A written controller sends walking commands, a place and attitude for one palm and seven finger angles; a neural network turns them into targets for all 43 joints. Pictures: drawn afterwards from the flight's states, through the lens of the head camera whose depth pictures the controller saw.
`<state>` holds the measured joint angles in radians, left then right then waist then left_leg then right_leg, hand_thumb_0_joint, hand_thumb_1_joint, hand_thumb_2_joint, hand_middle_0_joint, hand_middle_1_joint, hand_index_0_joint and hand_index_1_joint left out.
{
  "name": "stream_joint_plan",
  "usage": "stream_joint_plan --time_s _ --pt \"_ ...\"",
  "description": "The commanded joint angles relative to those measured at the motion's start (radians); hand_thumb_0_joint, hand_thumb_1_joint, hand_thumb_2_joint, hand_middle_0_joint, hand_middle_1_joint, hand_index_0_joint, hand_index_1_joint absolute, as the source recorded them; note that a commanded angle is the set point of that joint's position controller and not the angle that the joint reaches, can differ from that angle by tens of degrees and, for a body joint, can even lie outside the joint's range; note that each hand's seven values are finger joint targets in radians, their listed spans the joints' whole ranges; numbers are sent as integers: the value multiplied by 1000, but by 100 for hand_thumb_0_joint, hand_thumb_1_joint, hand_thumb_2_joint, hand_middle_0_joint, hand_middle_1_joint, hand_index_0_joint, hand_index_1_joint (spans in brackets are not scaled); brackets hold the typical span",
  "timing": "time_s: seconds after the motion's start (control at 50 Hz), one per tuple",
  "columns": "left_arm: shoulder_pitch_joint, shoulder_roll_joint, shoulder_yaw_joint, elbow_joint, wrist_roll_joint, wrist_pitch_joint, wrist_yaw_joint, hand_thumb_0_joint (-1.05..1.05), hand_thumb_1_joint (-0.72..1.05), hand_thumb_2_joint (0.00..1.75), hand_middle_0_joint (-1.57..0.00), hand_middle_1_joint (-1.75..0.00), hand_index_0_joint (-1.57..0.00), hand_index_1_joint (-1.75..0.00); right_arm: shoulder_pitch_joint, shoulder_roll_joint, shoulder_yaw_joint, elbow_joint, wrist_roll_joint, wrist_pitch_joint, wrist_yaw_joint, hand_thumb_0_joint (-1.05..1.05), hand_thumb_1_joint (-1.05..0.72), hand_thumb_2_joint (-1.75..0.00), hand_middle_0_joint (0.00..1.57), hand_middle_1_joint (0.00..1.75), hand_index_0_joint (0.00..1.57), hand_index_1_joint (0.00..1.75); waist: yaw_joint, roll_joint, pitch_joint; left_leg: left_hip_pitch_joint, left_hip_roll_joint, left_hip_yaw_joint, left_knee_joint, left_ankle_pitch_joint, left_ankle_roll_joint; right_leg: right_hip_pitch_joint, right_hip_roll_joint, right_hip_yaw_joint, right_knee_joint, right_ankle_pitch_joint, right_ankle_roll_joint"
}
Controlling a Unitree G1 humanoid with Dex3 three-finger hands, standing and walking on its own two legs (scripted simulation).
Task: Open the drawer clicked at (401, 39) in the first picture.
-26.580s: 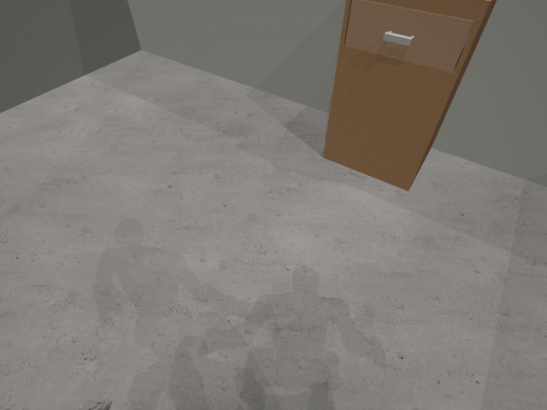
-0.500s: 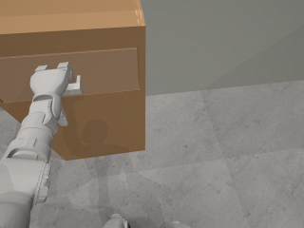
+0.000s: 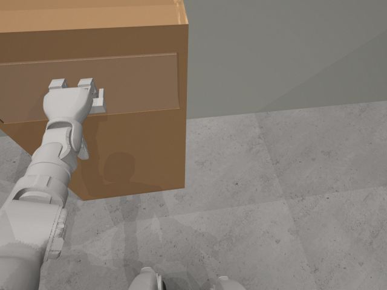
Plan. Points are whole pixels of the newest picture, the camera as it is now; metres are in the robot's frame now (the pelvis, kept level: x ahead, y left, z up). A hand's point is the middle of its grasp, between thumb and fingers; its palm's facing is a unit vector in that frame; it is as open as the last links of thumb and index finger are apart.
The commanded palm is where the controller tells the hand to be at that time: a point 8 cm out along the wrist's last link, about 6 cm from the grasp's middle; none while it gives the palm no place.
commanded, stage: lower the fingers behind the handle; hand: left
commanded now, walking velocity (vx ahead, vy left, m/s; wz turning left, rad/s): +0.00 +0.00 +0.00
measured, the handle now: (81, 100) +0.54 +0.24 +0.03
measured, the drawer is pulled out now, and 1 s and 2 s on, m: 0.00 0.00 0.07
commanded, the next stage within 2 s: close the thumb around the handle in 0.36 s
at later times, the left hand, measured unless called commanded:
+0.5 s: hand (84, 123) +0.49 +0.23 +0.01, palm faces -0.08 -0.03 -1.00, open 13.8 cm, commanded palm +0.47 +0.23 +0.06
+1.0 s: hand (83, 123) +0.49 +0.23 +0.01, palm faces -0.07 -0.05 -1.00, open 6.8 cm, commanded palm +0.47 +0.24 +0.06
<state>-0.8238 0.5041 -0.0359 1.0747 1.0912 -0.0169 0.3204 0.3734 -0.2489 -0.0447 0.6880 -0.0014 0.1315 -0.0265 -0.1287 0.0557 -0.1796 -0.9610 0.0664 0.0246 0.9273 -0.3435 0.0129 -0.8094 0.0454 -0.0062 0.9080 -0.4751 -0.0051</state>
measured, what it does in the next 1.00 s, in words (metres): stands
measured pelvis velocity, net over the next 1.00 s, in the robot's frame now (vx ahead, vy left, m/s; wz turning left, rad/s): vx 0.01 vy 0.00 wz -0.01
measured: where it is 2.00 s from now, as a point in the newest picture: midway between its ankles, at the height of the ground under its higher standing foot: outside the picture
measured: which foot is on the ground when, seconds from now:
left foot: down 0.00-1.00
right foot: down 0.00-1.00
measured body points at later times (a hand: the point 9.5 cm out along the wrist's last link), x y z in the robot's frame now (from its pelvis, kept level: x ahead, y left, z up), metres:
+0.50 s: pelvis +0.00 +0.00 +0.00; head +0.11 +0.01 +0.43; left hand +0.49 +0.23 +0.06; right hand -0.01 -0.27 -0.13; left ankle +0.05 +0.11 -0.68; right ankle -0.03 -0.12 -0.68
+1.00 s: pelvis +0.01 +0.00 +0.00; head +0.12 +0.01 +0.44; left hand +0.49 +0.23 +0.06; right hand +0.01 -0.27 -0.13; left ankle +0.05 +0.11 -0.68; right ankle -0.03 -0.12 -0.68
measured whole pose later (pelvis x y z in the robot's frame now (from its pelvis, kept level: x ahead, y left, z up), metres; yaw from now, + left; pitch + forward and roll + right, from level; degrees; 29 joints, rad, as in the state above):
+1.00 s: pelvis +0.01 +0.00 +0.00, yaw -1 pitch +23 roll -3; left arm -0.80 0.50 0.00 1.07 1.09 -0.02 0.33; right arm 0.35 -0.25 -0.04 0.70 -0.01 0.13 -0.03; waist -0.14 0.06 -0.18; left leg -0.98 0.07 0.03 0.94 -0.36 0.01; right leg -0.82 0.05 0.00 0.91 -0.48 0.00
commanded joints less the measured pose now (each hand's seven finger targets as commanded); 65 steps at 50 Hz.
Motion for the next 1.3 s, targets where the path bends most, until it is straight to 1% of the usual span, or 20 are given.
stream_joint_plan --time_s 0.0,0.06,0.1,0.26,0.28,0.38,0.42,0.44,0.52,0.56,0.62,0.64,0.7,0.72,0.84,0.88,0.94,1.18,1.24,1.28 --pt "-353 286 90 -75 -9 37 2 0 -50 30 -30 -120 -30 -120 138 -171 -53 -42 -2 -20 -20 0 -90 -90 20 30 20 30 -13 -25 -296 346 -59 -1 -52 185 40 17 37 -18 -141 266 -14" --pt "-380 288 93 -128 0 19 9 0 -50 30 -30 -120 -30 -120 140 -162 -53 -49 -6 -25 -25 0 -90 -90 20 30 20 30 -4 34 -365 387 -57 -2 -40 221 37 15 40 -17 -124 286 -16" --pt "-388 299 114 -163 -3 3 16 0 -50 30 -30 -120 -30 -120 138 -158 -57 -45 -10 -27 -27 0 -90 -90 20 30 20 30 -4 26 -401 403 -54 -8 -28 254 38 25 42 -16 -115 312 -16" --pt "-402 269 89 -123 0 41 54 0 -50 30 -30 -120 -30 -120 141 -163 -57 -22 -10 -30 -23 0 -90 -90 20 30 20 30 -16 38 -379 406 -52 -14 -33 238 33 -15 47 -25 -121 274 -14" --pt "-424 294 103 -130 1 45 56 0 -50 30 -30 -120 -30 -120 143 -165 -57 -15 -9 -30 -24 0 -90 -90 20 30 20 30 -18 37 -379 403 -50 -13 -34 232 33 -8 46 -24 -123 275 -13" --pt "-402 292 101 -109 -1 63 39 0 -50 30 -30 -120 -30 -120 145 -165 -52 -13 -9 -27 -26 0 -90 -90 20 30 20 30 -10 36 -385 416 -52 -14 -42 253 33 11 47 -26 -127 294 -16" --pt "-416 267 80 -107 -4 55 30 0 -50 30 -30 -120 -30 -120 146 -163 -53 -13 -9 -28 -29 0 -90 -90 20 30 20 30 -25 25 -375 414 -51 -12 -40 254 36 9 46 -23 -132 305 -13" --pt "-393 279 92 -111 -3 51 25 0 -50 30 -30 -120 -30 -120 147 -164 -54 -13 -9 -28 -29 0 -90 -90 20 30 20 30 -12 31 -387 416 -51 -10 -40 259 34 19 45 -23 -129 310 -14" --pt "-373 305 111 -115 -3 27 17 0 -28 40 -32 -122 -32 -122 142 -164 -52 -20 -8 -29 -33 0 -90 -90 20 30 20 30 -8 15 -374 389 -52 -5 -37 250 37 35 43 -15 -128 324 -12" --pt "-350 280 96 -114 -5 20 15 0 -16 44 -32 -124 -32 -124 139 -161 -52 -24 -7 -31 -32 0 -90 -90 20 30 20 30 -5 17 -358 377 -55 0 -40 239 36 36 43 -16 -131 320 -13" --pt "-349 289 113 -165 -5 4 24 0 0 52 -34 -125 -34 -125 142 -160 -59 -24 -10 -31 -29 0 -90 -90 20 30 20 30 7 45 -409 415 -53 1 -34 284 34 48 43 -15 -121 354 -15" --pt "-308 289 120 -148 -7 7 27 0 6 54 -34 -126 -34 -126 137 -159 -59 -24 -10 -30 -27 0 -90 -90 20 30 20 30 16 46 -397 410 -55 3 -32 278 33 48 44 -16 -122 350 -17" --pt "-341 283 113 -137 -12 10 35 0 23 61 -35 -128 -35 -128 137 -163 -58 -16 -10 -30 -25 0 -90 -90 20 30 20 30 -4 6 -365 383 -53 1 -31 268 36 47 42 -15 -125 357 -13" --pt "-316 312 133 -134 -11 13 38 0 28 64 -36 -128 -36 -128 139 -166 -57 -21 -8 -28 -24 0 -90 -90 20 30 20 30 13 10 -390 377 -58 4 -33 271 35 69 41 -13 -121 368 -12" --pt "-331 279 109 -157 -7 31 41 0 62 78 -38 -132 -38 -132 138 -164 -62 -18 -11 -18 -20 0 -90 -90 20 30 20 30 8 55 -404 432 -55 2 -33 329 30 56 44 -21 -116 400 -17" --pt "-302 271 106 -123 -14 39 37 0 73 83 -39 -133 -39 -133 133 -164 -59 -21 -9 -16 -19 0 -90 -90 20 30 20 30 5 11 -376 400 -58 5 -36 297 33 71 43 -19 -127 389 -13" --pt "-298 312 129 -126 -10 37 30 0 90 90 -40 -135 -40 -135 131 -169 -56 -20 -10 -12 -23 0 -90 -90 20 30 20 30 15 18 -389 385 -61 10 -33 309 34 99 38 -11 -119 429 -12" --pt "-278 297 122 -141 -14 25 29 0 90 90 -40 -135 -40 -135 124 -166 -56 -32 -10 -7 -23 0 -90 -90 20 30 20 30 16 21 -382 389 -62 12 -33 314 33 99 39 -11 -119 433 -13" --pt "-301 277 107 -133 -12 26 31 0 90 90 -40 -135 -40 -135 128 -166 -60 -27 -9 -7 -22 0 -90 -90 20 30 20 30 1 17 -364 401 -58 7 -33 311 35 69 41 -15 -123 411 -12" --pt "-234 281 129 -155 -13 23 32 0 90 90 -40 -135 -40 -135 123 -164 -63 -36 -12 -5 -20 0 -90 -90 20 30 20 30 32 24 -411 425 -59 12 -35 345 31 104 42 -16 -116 440 -16"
